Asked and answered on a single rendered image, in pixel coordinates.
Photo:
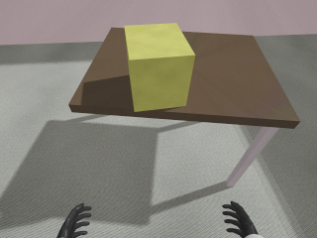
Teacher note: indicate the table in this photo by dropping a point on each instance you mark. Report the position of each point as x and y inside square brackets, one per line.
[231, 83]

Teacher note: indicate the carton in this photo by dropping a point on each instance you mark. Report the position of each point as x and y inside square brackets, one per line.
[160, 62]

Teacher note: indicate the robot right hand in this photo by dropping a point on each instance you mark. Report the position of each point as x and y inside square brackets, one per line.
[243, 221]

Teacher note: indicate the robot left hand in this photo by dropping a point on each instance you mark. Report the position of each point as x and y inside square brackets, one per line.
[69, 225]

